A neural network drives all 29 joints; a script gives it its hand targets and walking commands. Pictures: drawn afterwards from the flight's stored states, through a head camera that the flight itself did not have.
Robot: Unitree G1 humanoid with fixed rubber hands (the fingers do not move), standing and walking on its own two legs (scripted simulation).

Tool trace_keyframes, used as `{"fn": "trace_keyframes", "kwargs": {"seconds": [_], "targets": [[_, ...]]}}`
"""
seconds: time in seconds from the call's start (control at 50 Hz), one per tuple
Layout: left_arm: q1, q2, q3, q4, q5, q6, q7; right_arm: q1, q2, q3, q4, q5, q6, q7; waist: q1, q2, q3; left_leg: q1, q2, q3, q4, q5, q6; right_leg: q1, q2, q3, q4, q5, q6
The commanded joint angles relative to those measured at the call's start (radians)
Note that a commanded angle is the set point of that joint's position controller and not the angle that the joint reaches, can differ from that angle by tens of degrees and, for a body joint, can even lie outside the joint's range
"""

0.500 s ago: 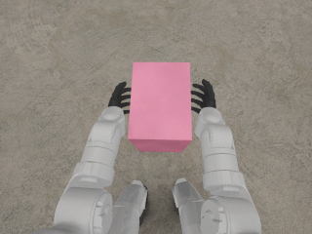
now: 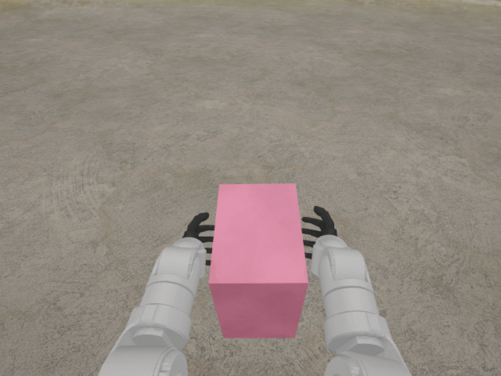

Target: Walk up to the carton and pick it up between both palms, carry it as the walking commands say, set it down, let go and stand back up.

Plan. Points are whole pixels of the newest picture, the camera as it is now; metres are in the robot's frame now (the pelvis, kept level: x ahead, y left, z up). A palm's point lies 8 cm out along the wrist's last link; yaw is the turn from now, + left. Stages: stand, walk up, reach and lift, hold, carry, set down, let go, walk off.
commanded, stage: reach and lift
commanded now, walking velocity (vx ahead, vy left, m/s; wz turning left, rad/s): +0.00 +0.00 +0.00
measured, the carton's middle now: (258, 263) +0.34 -0.02 -0.01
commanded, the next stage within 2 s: hold in 1.38 s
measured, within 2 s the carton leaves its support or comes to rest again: neither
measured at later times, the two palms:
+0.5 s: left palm (177, 264) +0.30 +0.12 +0.04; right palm (311, 252) +0.31 -0.11 +0.05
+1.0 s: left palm (177, 271) +0.29 +0.12 +0.04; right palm (313, 258) +0.30 -0.11 +0.05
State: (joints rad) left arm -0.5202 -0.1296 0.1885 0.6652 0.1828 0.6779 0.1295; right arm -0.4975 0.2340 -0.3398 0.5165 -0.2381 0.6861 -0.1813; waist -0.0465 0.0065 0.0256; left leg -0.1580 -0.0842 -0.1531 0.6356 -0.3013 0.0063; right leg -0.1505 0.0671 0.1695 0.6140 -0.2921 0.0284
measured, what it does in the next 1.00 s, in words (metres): stands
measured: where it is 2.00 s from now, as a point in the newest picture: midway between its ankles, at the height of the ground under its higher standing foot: outside the picture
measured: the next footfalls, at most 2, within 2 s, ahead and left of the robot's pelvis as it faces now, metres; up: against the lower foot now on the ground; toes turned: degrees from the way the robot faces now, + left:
none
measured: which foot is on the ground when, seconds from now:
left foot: down 0.00-1.00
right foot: down 0.00-1.00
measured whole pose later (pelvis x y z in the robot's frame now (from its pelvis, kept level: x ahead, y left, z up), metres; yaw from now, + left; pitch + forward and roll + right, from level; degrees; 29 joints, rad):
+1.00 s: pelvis -0.01 +0.01 +0.00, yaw -1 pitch -8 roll -1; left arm -0.44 -0.13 0.13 0.60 0.17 0.73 0.15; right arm -0.46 0.22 -0.30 0.51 -0.21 0.72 -0.17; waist 0.01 0.01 -0.01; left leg -0.22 -0.08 -0.12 0.65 -0.29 0.02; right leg -0.21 0.06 0.18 0.62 -0.27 0.04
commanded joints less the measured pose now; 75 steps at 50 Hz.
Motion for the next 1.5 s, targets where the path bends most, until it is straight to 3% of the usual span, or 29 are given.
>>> {"fn": "trace_keyframes", "kwargs": {"seconds": [0.0, 0.06, 0.08, 0.18, 0.28, 0.3, 0.32, 0.36, 0.4, 0.44, 0.46, 0.52, 0.56, 0.68, 0.74, 0.82, 0.88, 0.9, 0.92, 0.94, 0.96, 1.08, 1.1, 1.12, 1.32, 1.34, 1.38, 1.46, 1.48], "targets": [[-0.858, -1.192, -0.423, -0.249, -0.271, -0.076, -0.247, -0.713, 1.141, 0.571, -0.022, 0.273, 0.007, 0.298, 0.006, -0.014, -0.372, 0.093, 0.027, 0.023, -0.143, 0.237, -0.002, 0.087, -0.006, -0.08, -0.133, 0.251, -0.003], [-0.99, -1.18, -0.526, -0.445, -0.343, -0.098, -0.248, -0.669, 1.235, 0.645, -0.03, 0.323, -0.007, 0.308, 0.011, 0.013, -0.54, 0.152, 0.009, 0.03, -0.129, 0.315, -0.014, 0.118, -0.011, -0.064, -0.124, 0.325, -0.011], [-0.825, -1.177, -0.462, -0.294, -0.3, -0.075, -0.247, -0.699, 1.211, 0.653, -0.076, 0.331, 0.003, 0.296, 0.058, -0.022, -0.449, 0.117, 0.005, 0.046, -0.136, 0.297, -0.006, 0.109, -0.008, -0.067, -0.135, 0.335, 0.003], [-1.008, -1.192, -0.556, -0.518, -0.344, -0.089, -0.248, -0.628, 1.22, 0.667, -0.075, 0.322, -0.008, 0.298, 0.017, 0.043, -0.548, 0.168, 0.01, 0.045, -0.119, 0.34, -0.027, 0.104, 0.008, -0.075, -0.126, 0.325, 0.005], [-0.953, -1.201, -0.55, -0.432, -0.343, -0.081, -0.256, -0.661, 1.213, 0.651, -0.078, 0.315, -0.004, 0.306, 0.007, 0.009, -0.487, 0.08, 0.007, 0.041, -0.116, 0.233, -0.013, 0.073, 0.01, -0.076, -0.114, 0.227, -0.006], [-0.853, -1.208, -0.49, -0.328, -0.31, -0.065, -0.258, -0.66, 1.217, 0.661, -0.081, 0.329, -0.002, 0.301, 0.049, 0.012, -0.485, 0.111, 0.006, 0.037, -0.114, 0.218, -0.004, 0.053, 0.002, -0.064, -0.125, 0.212, -0.001], [-1.024, -1.174, -0.569, -0.529, -0.358, -0.1, -0.255, -0.684, 1.206, 0.667, -0.117, 0.321, -0.012, 0.311, 0.013, -0.014, -0.512, 0.081, 0.007, 0.027, -0.107, 0.264, -0.007, 0.082, 0.013, -0.078, -0.102, 0.256, 0.0], [-0.852, -1.203, -0.51, -0.361, -0.327, -0.069, -0.256, -0.653, 1.221, 0.671, -0.067, 0.328, 0.0, 0.311, 0.05, 0.006, -0.486, 0.073, 0.015, 0.034, -0.126, 0.211, -0.009, 0.096, -0.004, -0.051, -0.112, 0.213, -0.014], [-0.981, -1.208, -0.561, -0.49, -0.333, -0.081, -0.253, -0.672, 1.215, 0.667, -0.07, 0.336, -0.013, 0.315, 0.014, 0.046, -0.574, 0.121, -0.001, 0.04, -0.106, 0.297, -0.028, 0.062, 0.005, -0.068, -0.11, 0.255, -0.008], [-0.886, -1.203, -0.539, -0.387, -0.327, -0.078, -0.254, -0.734, 1.205, 0.689, -0.14, 0.357, -0.017, 0.315, 0.069, 0.006, -0.535, 0.067, 0.013, 0.039, -0.118, 0.273, -0.013, 0.077, 0.008, -0.069, -0.105, 0.259, -0.014], [-0.969, -1.218, -0.608, -0.514, -0.353, -0.088, -0.25, -0.682, 1.22, 0.699, -0.128, 0.35, -0.026, 0.317, 0.021, 0.05, -0.612, 0.108, 0.005, 0.047, -0.11, 0.294, -0.032, 0.084, 0.015, -0.07, -0.101, 0.272, -0.01], [-0.904, -1.205, -0.522, -0.351, -0.329, -0.065, -0.257, -0.698, 1.189, 0.65, -0.087, 0.307, 0.002, 0.321, 0.034, -0.062, -0.477, 0.046, 0.02, 0.021, -0.136, 0.15, -0.007, 0.049, 0.008, -0.071, -0.125, 0.127, -0.016], [-1.002, -1.228, -0.539, -0.414, -0.343, -0.078, -0.257, -0.735, 1.154, 0.644, -0.071, 0.308, -0.002, 0.336, 0.005, 0.021, -0.465, 0.038, 0.019, 0.029, -0.132, 0.118, -0.013, 0.019, 0.009, -0.081, -0.094, 0.111, -0.019], [-0.899, -1.289, -0.553, -0.344, -0.334, -0.054, -0.243, -0.731, 1.175, 0.638, -0.055, 0.327, -0.008, 0.345, 0.028, 0.045, -0.464, 0.092, 0.027, 0.028, -0.135, 0.189, -0.039, -0.017, 0.017, -0.079, -0.101, 0.137, -0.029], [-0.861, -1.252, -0.518, -0.356, -0.315, -0.065, -0.245, -0.758, 1.225, 0.673, -0.094, 0.355, 0.0, 0.336, 0.09, -0.015, -0.498, 0.094, 0.023, 0.043, -0.139, 0.235, -0.025, 0.017, 0.013, -0.061, -0.116, 0.188, -0.017], [-0.976, -1.253, -0.552, -0.412, -0.349, -0.066, -0.248, -0.675, 1.182, 0.642, -0.047, 0.31, 0.004, 0.333, 0.027, -0.019, -0.457, 0.08, 0.026, 0.028, -0.137, 0.168, -0.023, -0.013, 0.022, -0.07, -0.116, 0.11, -0.022], [-0.925, -1.283, -0.571, -0.396, -0.345, -0.069, -0.244, -0.757, 1.187, 0.668, -0.1, 0.353, -0.027, 0.336, 0.068, 0.049, -0.516, 0.106, 0.032, 0.018, -0.137, 0.225, -0.041, 0.007, 0.028, -0.076, -0.105, 0.153, -0.03], [-1.025, -1.274, -0.583, -0.474, -0.36, -0.079, -0.242, -0.726, 1.185, 0.643, -0.059, 0.331, -0.009, 0.344, 0.018, 0.03, -0.528, 0.093, 0.031, 0.014, -0.124, 0.178, -0.03, 0.006, 0.023, -0.082, -0.091, 0.127, -0.03], [-0.869, -1.256, -0.51, -0.36, -0.305, -0.05, -0.232, -0.676, 1.176, 0.625, -0.013, 0.327, 0.011, 0.349, 0.078, 0.078, -0.469, 0.079, 0.035, 0.038, -0.168, 0.107, -0.035, -0.006, 0.016, -0.073, -0.114, 0.087, -0.033], [-0.949, -1.296, -0.548, -0.395, -0.333, -0.062, -0.24, -0.695, 1.187, 0.623, -0.002, 0.323, 0.002, 0.345, 0.02, 0.094, -0.477, 0.048, 0.026, 0.028, -0.156, 0.071, -0.026, 0.019, 0.02, -0.073, -0.099, 0.07, -0.025], [-0.988, -1.27, -0.547, -0.398, -0.341, -0.075, -0.237, -0.74, 1.198, 0.649, -0.029, 0.335, -0.01, 0.342, 0.037, 0.004, -0.449, 0.043, 0.034, 0.027, -0.148, 0.08, -0.017, -0.007, 0.023, -0.072, -0.101, 0.066, -0.019], [-0.945, -1.27, -0.566, -0.387, -0.339, -0.057, -0.237, -0.719, 1.182, 0.642, -0.071, 0.321, 0.011, 0.338, 0.032, 0.028, -0.429, 0.032, 0.034, 0.023, -0.136, 0.085, -0.019, 0.015, 0.023, -0.07, -0.096, 0.064, -0.03], [-0.859, -1.26, -0.522, -0.342, -0.313, -0.057, -0.237, -0.753, 1.204, 0.685, -0.093, 0.351, 0.013, 0.34, 0.094, 0.002, -0.438, 0.019, 0.03, 0.04, -0.15, 0.098, -0.009, 0.037, 0.023, -0.064, -0.101, 0.082, -0.019], [-0.932, -1.252, -0.523, -0.359, -0.316, -0.055, -0.246, -0.709, 1.135, 0.621, -0.029, 0.298, 0.007, 0.35, 0.039, 0.009, -0.486, 0.075, 0.026, 0.016, -0.141, 0.066, -0.023, -0.025, 0.012, -0.077, -0.11, 0.035, -0.025], [-1.009, -1.25, -0.527, -0.363, -0.334, -0.07, -0.243, -0.776, 1.216, 0.596, 0.001, 0.288, 0.008, 0.343, 0.056, 0.004, -0.387, 0.009, 0.052, 0.003, -0.182, -0.154, 0.004, -0.039, 0.005, -0.059, -0.101, -0.081, -0.022], [-0.977, -1.246, -0.528, -0.362, -0.348, -0.073, -0.25, -0.686, 1.213, 0.607, 0.014, 0.306, 0.014, 0.339, 0.042, -0.04, -0.37, 0.017, 0.061, 0.003, -0.171, -0.023, -0.002, -0.024, 0.006, -0.057, -0.104, -0.002, -0.022], [-0.982, -1.254, -0.524, -0.37, -0.33, -0.071, -0.25, -0.697, 1.204, 0.636, -0.012, 0.316, 0.006, 0.344, 0.051, 0.075, -0.472, -0.001, 0.04, 0.052, -0.162, -0.024, -0.009, 0.031, 0.011, -0.058, -0.08, 0.016, -0.019], [-0.853, -1.254, -0.565, -0.432, -0.324, -0.063, -0.234, -0.69, 1.241, 0.701, -0.108, 0.354, 0.01, 0.329, 0.088, 0.017, -0.47, 0.04, 0.02, 0.051, -0.132, 0.169, -0.008, 0.056, 0.012, -0.064, -0.097, 0.137, -0.011], [-0.822, -1.248, -0.561, -0.395, -0.341, -0.055, -0.24, -0.672, 1.185, 0.71, -0.133, 0.339, 0.015, 0.318, 0.053, -0.049, -0.497, 0.088, 0.024, 0.031, -0.121, 0.172, -0.004, 0.028, 0.012, -0.067, -0.111, 0.132, -0.005]]}}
